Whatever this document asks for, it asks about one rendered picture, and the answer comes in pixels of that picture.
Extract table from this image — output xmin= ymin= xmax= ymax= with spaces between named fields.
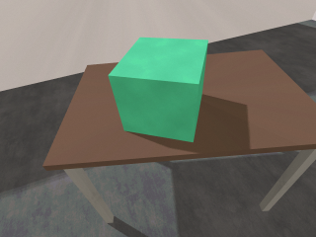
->
xmin=42 ymin=49 xmax=316 ymax=223

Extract carton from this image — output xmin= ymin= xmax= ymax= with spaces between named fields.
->
xmin=108 ymin=37 xmax=208 ymax=142

